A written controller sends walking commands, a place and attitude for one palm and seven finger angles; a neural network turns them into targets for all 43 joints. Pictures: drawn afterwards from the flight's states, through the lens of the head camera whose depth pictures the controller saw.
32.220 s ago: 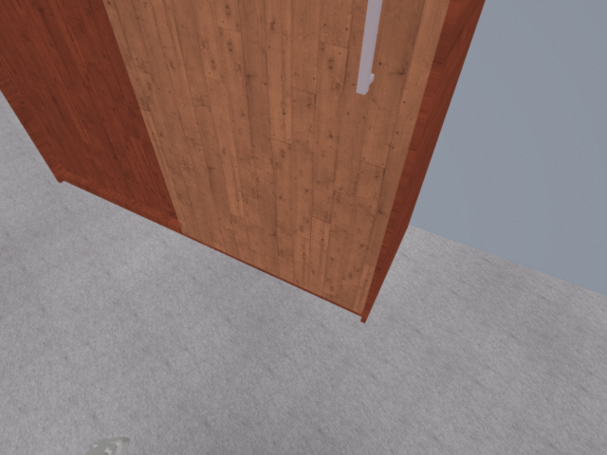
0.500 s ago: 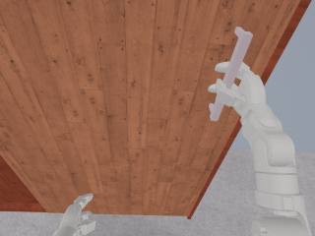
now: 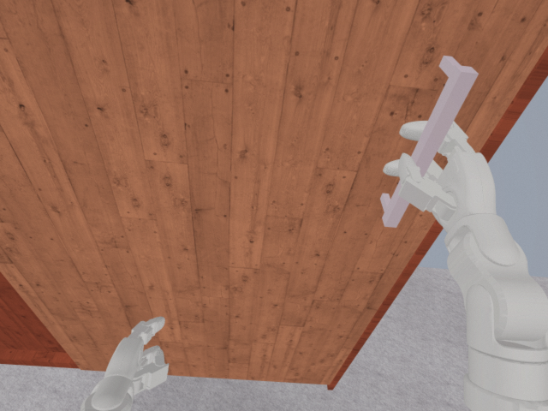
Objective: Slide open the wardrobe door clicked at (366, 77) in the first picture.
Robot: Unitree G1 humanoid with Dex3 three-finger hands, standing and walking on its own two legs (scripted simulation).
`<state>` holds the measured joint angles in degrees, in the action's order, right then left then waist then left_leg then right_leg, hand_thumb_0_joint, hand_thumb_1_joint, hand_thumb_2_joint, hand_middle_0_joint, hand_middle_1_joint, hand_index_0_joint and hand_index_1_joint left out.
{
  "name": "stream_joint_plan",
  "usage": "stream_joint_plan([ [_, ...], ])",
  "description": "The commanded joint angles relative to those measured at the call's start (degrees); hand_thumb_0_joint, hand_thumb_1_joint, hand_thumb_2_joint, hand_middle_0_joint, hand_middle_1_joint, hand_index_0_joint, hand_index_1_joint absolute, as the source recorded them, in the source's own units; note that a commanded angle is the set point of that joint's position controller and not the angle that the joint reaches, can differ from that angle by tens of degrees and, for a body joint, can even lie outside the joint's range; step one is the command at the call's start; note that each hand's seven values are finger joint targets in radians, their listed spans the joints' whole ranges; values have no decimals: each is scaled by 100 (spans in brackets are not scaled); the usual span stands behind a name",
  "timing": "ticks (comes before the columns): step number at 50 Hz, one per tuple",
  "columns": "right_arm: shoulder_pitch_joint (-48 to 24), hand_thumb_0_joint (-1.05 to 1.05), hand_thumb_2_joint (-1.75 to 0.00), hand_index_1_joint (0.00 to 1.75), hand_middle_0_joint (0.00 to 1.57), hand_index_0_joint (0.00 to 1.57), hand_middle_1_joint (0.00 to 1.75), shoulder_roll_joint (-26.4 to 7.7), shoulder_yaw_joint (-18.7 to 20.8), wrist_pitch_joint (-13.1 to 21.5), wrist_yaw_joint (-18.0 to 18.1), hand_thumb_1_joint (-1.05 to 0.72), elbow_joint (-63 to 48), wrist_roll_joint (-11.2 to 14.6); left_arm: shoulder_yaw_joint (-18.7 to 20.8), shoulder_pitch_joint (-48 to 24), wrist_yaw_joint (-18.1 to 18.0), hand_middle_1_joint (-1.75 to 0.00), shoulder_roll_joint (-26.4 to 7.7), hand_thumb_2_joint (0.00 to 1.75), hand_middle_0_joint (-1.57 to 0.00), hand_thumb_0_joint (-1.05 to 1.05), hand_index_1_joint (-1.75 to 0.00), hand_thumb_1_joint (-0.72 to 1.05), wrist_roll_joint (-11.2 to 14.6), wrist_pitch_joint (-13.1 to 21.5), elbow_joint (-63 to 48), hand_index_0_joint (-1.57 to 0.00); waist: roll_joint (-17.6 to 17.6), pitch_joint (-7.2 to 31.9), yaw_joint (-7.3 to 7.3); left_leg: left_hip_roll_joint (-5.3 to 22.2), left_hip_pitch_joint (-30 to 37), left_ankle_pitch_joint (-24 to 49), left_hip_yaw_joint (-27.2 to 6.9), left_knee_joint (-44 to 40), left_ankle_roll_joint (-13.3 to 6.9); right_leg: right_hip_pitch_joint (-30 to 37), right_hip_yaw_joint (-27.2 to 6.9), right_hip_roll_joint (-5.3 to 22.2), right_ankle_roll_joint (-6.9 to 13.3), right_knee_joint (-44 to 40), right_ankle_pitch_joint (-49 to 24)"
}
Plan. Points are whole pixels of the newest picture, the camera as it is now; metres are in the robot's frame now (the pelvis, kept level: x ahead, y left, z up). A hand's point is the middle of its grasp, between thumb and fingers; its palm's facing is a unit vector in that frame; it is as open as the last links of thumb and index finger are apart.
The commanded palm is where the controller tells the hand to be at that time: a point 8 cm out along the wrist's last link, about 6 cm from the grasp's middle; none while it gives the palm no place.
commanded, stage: tug the door sideways, standing still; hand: right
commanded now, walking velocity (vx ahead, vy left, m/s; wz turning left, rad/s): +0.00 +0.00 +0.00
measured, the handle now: (416, 151) +0.39 -0.12 +0.25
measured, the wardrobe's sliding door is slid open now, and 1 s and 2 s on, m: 0.00 0.00 0.03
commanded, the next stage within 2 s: step sideways, sliding the door along in 0.94 s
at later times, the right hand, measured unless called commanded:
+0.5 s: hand (404, 181) +0.34 -0.10 +0.24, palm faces +0.01 +1.00 -0.08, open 5.8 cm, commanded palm +0.31 -0.10 +0.25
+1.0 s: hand (403, 182) +0.33 -0.10 +0.24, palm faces +0.00 +1.00 -0.08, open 5.9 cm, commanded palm +0.31 -0.10 +0.25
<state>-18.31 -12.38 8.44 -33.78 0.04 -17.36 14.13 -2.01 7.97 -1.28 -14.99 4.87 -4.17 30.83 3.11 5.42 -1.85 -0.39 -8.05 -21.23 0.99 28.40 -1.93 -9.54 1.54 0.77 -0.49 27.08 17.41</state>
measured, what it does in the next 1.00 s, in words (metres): stands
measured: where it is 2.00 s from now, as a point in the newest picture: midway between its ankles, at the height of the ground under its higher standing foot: outside the picture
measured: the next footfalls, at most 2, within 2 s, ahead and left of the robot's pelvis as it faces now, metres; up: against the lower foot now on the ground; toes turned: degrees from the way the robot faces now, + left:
right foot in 1.62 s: +0.02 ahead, -0.08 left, +0.00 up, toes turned -8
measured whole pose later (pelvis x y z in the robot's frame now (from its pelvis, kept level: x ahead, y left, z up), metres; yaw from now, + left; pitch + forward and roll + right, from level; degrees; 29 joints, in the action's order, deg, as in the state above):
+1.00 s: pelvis -0.04 -0.02 +0.00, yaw -6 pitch -1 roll +0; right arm -37.2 -4.3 -4.2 -28.8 8.0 2.9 7.9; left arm -1.9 8.3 1.8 -11.4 3.6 -4.3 34.9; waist 2.3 1.7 1.4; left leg 1.7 -8.6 -20.8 2.7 30.7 -0.3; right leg -12.8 -2.5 -2.1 0.6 30.8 17.0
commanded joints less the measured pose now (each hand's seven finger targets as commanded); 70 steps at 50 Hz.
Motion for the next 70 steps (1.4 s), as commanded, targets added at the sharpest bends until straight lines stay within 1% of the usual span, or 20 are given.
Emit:
stream_joint_plan([
  [1,-1126,0,-90,140,45,45,140,-760,207,265,-189,-90,-1909,108,212,-1113,-4,-30,-520,90,-20,0,-30,90,-7,307,-1079,-20,-536,1575,342,219,580,4849,133,173,146,690,-78,-86,316,315,-3282],
  [3,-1826,0,-90,140,45,45,140,-844,257,182,-168,-90,-1601,110,189,-1144,-44,-30,-538,90,-20,0,-30,90,-16,309,-956,-20,-644,1414,229,210,471,4779,128,107,160,646,-55,-128,323,326,-3076],
  [6,-2469,0,-90,140,45,45,140,-308,-340,63,-82,-90,-1355,76,188,-1120,-61,-30,-499,90,-20,0,-30,90,0,350,-836,-20,-391,1282,85,178,183,4554,163,97,128,843,-104,-118,328,410,-3200],
  [11,-2755,0,-90,140,45,45,140,81,-841,98,15,-90,-1370,-80,217,-1069,-9,-30,-466,90,-20,0,-30,90,-52,337,-797,-20,-414,1573,51,191,263,4904,222,321,117,975,-168,-147,357,540,-3671],
  [17,-3248,0,-90,140,45,45,140,550,-1429,376,-56,-90,-1219,-179,191,-1174,63,-30,-365,90,-20,0,-30,90,-96,265,-812,-20,-497,1410,-9,149,-18,4024,237,241,24,1054,-365,-112,351,426,-3189],
  [23,-3650,0,-90,140,45,45,140,852,-1821,469,-118,-90,-1139,-260,190,-1137,137,-30,-307,90,-20,0,-30,90,-119,197,-863,-20,-490,1740,-24,182,138,4788,258,466,54,1139,-328,-168,398,637,-3739],
  [28,-4112,0,-90,140,45,45,140,1330,-2243,664,-48,-90,-752,-304,192,-1209,208,-30,-216,90,-20,0,-30,90,-120,204,-808,-20,-426,1468,-93,120,-219,3595,259,320,-33,1187,-497,-69,324,429,-3065],
  [44,-4956,0,-90,140,45,45,140,1459,-2267,957,266,-90,141,-406,248,-874,278,-30,-199,90,-20,0,-30,90,-125,257,-571,-20,-146,1629,-155,45,-383,2889,281,216,-90,1399,-707,50,219,290,-3063],
  [52,-5368,0,-90,140,45,45,140,1647,-2271,1116,368,-90,1059,-382,271,-721,213,-30,-216,90,-20,0,-30,90,-117,350,-384,-20,-245,1305,-276,-10,-609,2304,291,33,-78,1215,-674,57,196,133,-2131],
  [53,-5676,0,-90,140,45,45,140,-914,-385,2208,604,-90,620,-622,233,-602,40,-30,-381,90,-20,0,-30,90,-210,269,-538,-20,-112,594,45,155,-569,1441,39,-131,105,304,-873,521,470,-152,-1044],
  [54,-5407,0,-90,140,45,45,140,-768,-515,2705,658,-90,983,-744,210,-650,-30,-30,-329,90,-20,0,-30,90,-273,262,-419,-20,-124,395,80,156,-506,978,1,-90,62,-57,-991,522,494,-358,-31],
  [55,-5243,0,-90,140,45,45,140,-20,-1076,3026,548,-90,1086,-694,219,-762,-43,-30,-268,90,-20,0,-30,90,-252,284,-443,-20,-257,493,26,40,-660,666,77,73,87,-35,-1208,647,544,-525,517],
  [59,-5288,0,-90,140,45,45,140,-183,-1019,3624,500,-90,959,-694,374,-688,-178,-30,-297,90,-20,0,-30,90,-229,320,-562,-20,992,822,-39,-158,-1826,-661,56,1982,79,708,-2601,1822,1240,-996,1298],
  [61,-5299,0,-90,140,45,45,140,89,-1248,3769,461,-90,763,-684,376,-646,-132,-30,-210,90,-20,0,-30,90,-199,327,-540,-20,733,904,-37,-29,-2037,-849,-104,1784,25,1244,-2299,1937,1318,-461,-449],
  [63,-5144,0,-90,140,45,45,140,121,-1254,3877,431,-90,722,-720,409,-534,-71,-30,-231,90,-20,0,-30,90,-182,327,-544,-20,659,1214,-1,-57,-1614,-589,2,883,9,1663,-1570,1828,1128,313,-2345],
  [66,-5165,0,-90,140,45,45,140,384,-1532,3991,302,-90,681,-850,416,-558,-9,-30,-165,90,-20,0,-30,90,-101,338,-661,-20,354,1443,-28,-35,137,1253,164,-823,-19,842,-398,1116,595,1331,-2525],
  [67,-5212,0,-90,140,45,45,140,378,-1564,4004,306,-90,703,-916,405,-670,-8,-30,-65,90,-20,0,-30,90,-84,373,-676,-20,-360,1493,3,413,979,2082,-258,-906,-225,-23,-19,734,440,1957,-1979],
  [68,-5336,0,-90,140,45,45,140,132,-1392,4007,321,-90,848,-981,529,-709,-24,-30,-27,90,-20,0,-30,90,-58,376,-666,-20,-1884,1102,74,1128,1329,2896,-1576,-1058,-604,-1166,127,162,196,2832,-546],
  [69,-5145,0,-90,140,45,45,140,-48,-1201,4015,351,-90,985,-968,643,-874,-27,-30,-98,90,-20,0,-30,90,-48,397,-565,-20,-2433,766,240,1660,1597,3844,-2622,-1165,-858,-2072,-117,-64,132,3763,1189],
  [70,-5250,0,-90,140,45,45,140,427,-1609,4140,342,-90,897,-974,585,-867,3,-30,45,90,-20,0,-30,90,-75,409,-483,-20,-1628,514,260,1816,1477,4069,-2604,-941,-944,-2235,-443,86,113,4123,1325],
])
